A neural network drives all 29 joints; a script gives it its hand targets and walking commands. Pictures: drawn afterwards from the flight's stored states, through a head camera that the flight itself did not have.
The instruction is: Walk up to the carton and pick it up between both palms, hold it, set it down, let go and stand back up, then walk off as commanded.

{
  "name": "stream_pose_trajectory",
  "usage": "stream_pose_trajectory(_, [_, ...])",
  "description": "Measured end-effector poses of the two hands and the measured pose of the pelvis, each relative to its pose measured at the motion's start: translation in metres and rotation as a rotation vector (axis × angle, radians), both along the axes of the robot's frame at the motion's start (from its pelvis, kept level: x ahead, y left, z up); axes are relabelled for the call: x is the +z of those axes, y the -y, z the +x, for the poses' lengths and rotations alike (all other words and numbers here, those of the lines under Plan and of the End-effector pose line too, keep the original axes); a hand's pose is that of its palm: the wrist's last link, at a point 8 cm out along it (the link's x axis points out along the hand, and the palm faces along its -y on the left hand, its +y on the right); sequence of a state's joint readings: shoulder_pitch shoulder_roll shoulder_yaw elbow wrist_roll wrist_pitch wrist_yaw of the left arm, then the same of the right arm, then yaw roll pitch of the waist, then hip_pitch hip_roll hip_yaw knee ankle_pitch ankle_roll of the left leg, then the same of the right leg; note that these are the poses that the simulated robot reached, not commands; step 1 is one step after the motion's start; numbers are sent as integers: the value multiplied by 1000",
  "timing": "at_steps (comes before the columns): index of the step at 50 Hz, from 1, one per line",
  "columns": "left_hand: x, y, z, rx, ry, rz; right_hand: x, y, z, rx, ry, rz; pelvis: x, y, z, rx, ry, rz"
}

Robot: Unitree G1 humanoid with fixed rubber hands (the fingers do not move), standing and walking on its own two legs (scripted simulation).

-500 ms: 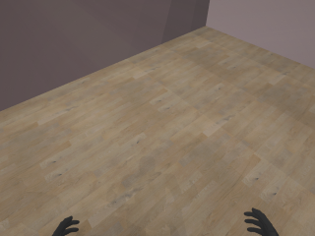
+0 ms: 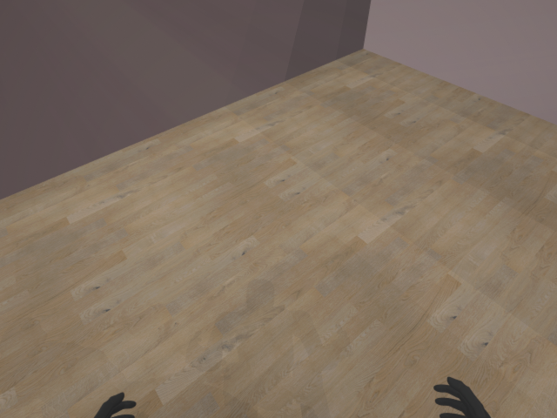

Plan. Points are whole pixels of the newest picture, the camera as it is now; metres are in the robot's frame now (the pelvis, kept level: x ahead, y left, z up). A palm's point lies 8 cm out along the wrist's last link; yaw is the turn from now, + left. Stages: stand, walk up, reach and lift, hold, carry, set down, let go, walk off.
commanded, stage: stand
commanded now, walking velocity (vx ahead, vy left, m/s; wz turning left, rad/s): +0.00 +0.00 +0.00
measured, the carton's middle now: out of the picture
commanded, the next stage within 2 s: walk up in 1.52 s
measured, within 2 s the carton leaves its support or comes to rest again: neither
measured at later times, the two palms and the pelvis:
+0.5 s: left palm out of the picture +0.09 +0.28 -0.10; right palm out of the picture +0.11 -0.26 -0.10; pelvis -0.01 +0.00 +0.00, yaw +0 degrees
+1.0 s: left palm out of the picture +0.08 +0.29 -0.10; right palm out of the picture +0.09 -0.26 -0.10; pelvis -0.02 +0.01 +0.00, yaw +0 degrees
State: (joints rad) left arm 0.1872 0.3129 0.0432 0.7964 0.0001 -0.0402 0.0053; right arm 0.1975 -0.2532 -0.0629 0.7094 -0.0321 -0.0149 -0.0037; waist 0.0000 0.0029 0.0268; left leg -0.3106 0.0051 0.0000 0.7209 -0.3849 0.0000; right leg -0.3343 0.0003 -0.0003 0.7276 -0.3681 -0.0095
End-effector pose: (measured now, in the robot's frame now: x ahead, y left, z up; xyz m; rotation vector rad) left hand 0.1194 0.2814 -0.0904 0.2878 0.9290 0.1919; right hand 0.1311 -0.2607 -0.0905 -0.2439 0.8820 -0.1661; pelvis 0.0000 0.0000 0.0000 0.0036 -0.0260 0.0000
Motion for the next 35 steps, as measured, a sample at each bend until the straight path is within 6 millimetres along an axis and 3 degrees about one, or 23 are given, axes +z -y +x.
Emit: stream_pose_trajectory(35, [-10, -5, -33, 21, -74, -4, -10, 1, -33, -14, -72, 0, 0, -2, -15, 0, 19, -2])
